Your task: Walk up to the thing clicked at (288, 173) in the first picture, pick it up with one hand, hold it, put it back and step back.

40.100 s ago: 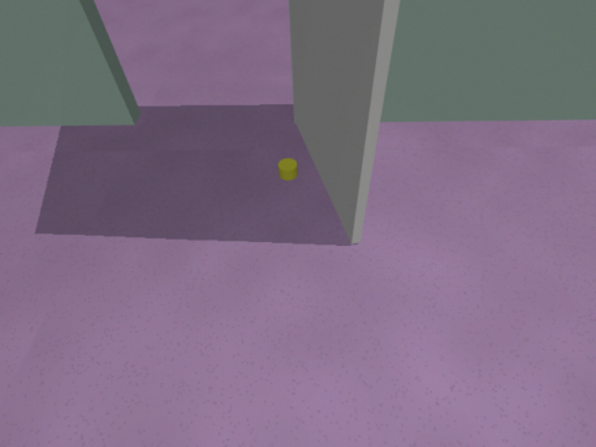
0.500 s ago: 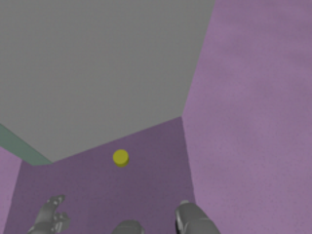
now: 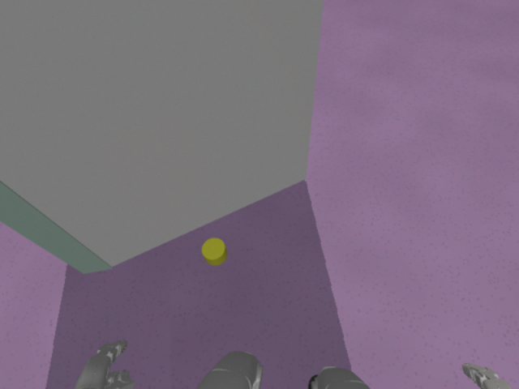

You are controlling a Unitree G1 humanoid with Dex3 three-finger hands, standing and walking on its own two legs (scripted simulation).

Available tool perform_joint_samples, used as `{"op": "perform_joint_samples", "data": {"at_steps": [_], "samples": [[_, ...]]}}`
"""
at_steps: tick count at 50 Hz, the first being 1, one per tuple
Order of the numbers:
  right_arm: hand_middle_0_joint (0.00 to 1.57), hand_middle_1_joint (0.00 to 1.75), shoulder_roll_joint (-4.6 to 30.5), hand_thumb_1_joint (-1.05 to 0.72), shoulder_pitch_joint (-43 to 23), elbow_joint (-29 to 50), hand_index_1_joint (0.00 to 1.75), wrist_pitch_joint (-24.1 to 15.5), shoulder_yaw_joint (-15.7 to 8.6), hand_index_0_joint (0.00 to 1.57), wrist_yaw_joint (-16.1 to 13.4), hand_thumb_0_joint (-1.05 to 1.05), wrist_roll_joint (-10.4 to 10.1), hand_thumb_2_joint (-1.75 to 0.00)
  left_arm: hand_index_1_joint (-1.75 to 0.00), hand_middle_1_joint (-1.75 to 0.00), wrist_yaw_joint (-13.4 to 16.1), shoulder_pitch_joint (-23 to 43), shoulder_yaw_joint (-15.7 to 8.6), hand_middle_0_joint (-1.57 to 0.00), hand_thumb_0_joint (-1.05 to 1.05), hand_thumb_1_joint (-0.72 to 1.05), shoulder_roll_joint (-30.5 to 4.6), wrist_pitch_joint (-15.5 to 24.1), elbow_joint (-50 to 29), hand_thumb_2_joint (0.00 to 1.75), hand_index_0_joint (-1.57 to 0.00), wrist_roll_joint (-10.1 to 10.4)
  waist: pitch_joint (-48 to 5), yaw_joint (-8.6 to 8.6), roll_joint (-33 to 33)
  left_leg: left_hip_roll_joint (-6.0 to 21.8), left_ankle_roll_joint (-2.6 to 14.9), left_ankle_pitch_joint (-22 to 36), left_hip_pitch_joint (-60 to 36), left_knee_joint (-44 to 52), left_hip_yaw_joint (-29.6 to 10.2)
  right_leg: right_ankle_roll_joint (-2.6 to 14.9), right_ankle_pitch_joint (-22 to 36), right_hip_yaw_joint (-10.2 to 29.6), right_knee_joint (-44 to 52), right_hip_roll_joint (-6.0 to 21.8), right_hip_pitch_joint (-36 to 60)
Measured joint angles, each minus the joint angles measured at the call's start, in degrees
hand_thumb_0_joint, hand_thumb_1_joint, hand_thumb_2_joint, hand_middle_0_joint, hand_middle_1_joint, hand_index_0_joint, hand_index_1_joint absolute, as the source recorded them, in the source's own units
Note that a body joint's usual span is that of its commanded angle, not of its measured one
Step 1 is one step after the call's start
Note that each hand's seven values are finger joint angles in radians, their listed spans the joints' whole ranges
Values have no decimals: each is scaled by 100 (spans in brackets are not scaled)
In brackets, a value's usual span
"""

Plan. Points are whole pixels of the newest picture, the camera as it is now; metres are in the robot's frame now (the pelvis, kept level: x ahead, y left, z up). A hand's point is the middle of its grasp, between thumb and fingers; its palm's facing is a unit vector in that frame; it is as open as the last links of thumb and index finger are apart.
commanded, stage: step back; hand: left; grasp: from above
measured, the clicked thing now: (214, 251) +0.61 +0.28 -0.73
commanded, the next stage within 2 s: none
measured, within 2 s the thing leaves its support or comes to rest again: neither
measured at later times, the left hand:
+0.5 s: hand out of the picture -0.09 +0.27 -0.17, palm faces -0.02 -0.92 -0.38, open 7.4 cm
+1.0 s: hand out of the picture -0.20 +0.22 -0.15, palm faces +0.08 -0.92 -0.38, open 7.4 cm
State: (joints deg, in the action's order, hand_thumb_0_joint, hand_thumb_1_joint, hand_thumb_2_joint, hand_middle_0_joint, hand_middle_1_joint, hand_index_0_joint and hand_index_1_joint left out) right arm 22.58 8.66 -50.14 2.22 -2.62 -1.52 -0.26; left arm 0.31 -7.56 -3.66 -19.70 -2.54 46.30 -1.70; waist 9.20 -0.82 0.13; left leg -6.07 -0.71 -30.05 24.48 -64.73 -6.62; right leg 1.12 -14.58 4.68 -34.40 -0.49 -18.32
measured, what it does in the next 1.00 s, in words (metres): walks backwards: left foot, then right foot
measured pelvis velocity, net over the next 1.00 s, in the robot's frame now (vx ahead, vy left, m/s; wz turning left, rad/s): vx -0.33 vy -0.05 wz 0.09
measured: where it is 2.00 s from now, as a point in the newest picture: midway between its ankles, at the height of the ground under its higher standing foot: outside the picture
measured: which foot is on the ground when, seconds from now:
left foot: up 0.00-0.12, down 0.14-0.60, up 0.62-0.92, down 0.94-1.00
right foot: down 0.00-0.16, up 0.18-0.54, down 0.56-0.96, up 0.98-1.00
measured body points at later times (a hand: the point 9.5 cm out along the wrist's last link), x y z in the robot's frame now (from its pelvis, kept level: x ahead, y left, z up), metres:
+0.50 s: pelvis -0.16 -0.02 -0.01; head -0.09 +0.01 +0.44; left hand -0.09 +0.31 -0.14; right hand -0.02 -0.33 -0.10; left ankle -0.06 +0.12 -0.73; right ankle -0.21 -0.17 -0.69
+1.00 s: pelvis -0.33 -0.05 -0.01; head -0.26 -0.03 +0.43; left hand -0.21 +0.27 -0.13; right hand -0.24 -0.36 -0.13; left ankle -0.34 +0.05 -0.73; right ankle -0.24 -0.16 -0.72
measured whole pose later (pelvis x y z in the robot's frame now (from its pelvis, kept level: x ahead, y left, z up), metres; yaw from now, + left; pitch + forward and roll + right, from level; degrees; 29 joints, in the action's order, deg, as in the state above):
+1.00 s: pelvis -0.33 -0.05 -0.01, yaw +5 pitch -3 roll +2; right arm 19.7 13.0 -51.0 2.0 -2.0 -0.9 2.1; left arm 0.9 -4.5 -4.1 -22.6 -4.3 43.7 -1.2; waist 12.0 -0.6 4.2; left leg -4.0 1.6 -20.4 14.6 -37.6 0.2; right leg 0.5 -22.1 0.0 -46.3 2.5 -26.3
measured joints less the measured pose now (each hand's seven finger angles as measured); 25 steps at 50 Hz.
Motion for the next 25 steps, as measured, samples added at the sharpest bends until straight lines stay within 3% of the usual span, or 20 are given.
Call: {"op": "perform_joint_samples", "data": {"at_steps": [4, 6, 8, 10, 12, 14, 17, 21, 25], "samples": [[21, 30, 71, -91, 91, 19, 30, -42, 8, 20, -29, 1, 25, -89, -30, -30, 28, 118, 6, -20, 0, 90, -28, -18, -228, 89, -20, -35, 26, 30, -33, 239, -51, 95, -499, 1212, 146, -78, 178, -169, -29, 11, -243], [21, 30, 65, -91, 129, 18, 30, -81, -4, 20, -23, 1, 71, -89, -30, -30, 21, 187, 12, -20, 0, 90, -90, -41, -330, 89, -20, -4, 85, 76, -4, 384, -16, 514, -866, 2294, 335, -133, 176, -290, -221, 38, -397], [21, 30, -98, -91, 90, -46, 30, -119, -32, 20, -12, 1, 158, -89, -30, -30, 11, 283, -12, -20, 0, 90, -242, -103, -344, 89, -20, 43, 251, 20, 348, 228, 149, 988, -1062, 2767, 532, -159, 132, -173, -528, 214, -531], [21, 30, -220, -91, 109, -37, 30, -119, 14, 20, 58, 1, 237, -89, -30, -30, 37, 239, -60, -20, 0, 90, -290, -178, -246, 89, -20, 55, 256, -55, 496, 247, 223, 1047, -1024, 2740, 634, -95, -818, 131, -1137, -25, -728], [21, 30, -256, -90, 163, -4, 30, -141, 39, 20, 98, 1, 255, -89, -30, -30, 55, 152, -67, -20, 0, 91, -275, -248, -90, 89, -20, 34, 175, 76, 344, 438, 245, 1160, -935, 2771, 463, -85, -1427, 231, -2168, -440, -915], [21, 30, -296, -90, 182, -3, 30, -142, 55, 20, 88, 1, 282, -89, -30, -30, 25, 38, -89, -20, 0, 91, -307, -265, -6, 89, -20, 72, 82, 65, 317, 566, 223, 1390, -912, 3028, 431, -66, -1389, 400, -3050, -694, -1034], [21, 30, -293, -90, 134, 69, 30, -153, 33, 20, 70, 1, 267, -89, -30, -30, -25, -171, -150, -20, 0, 91, -367, -227, 19, 89, -20, 79, 0, -27, 343, 669, 179, 1689, -789, 3300, 488, -138, -1153, 585, -3705, -770, -974], [21, 30, -242, -90, -40, 271, 30, -191, -25, 20, 38, 1, 210, -89, -30, -30, -23, -384, -207, -20, 0, 91, -444, -211, 85, 89, -20, 28, 61, -101, 360, 756, 142, 1939, -531, 3337, 577, -322, -1189, 625, -3356, -579, -533], [21, 30, -137, -90, -261, 473, 30, -180, -45, 20, 35, 1, 218, -89, -30, -30, -47, -475, -184, -20, 0, 91, -464, -215, 185, 90, -20, 20, 170, -145, 279, 901, 66, 2074, -214, 3113, 694, -362, -1388, 308, -2013, -219, 27]]}}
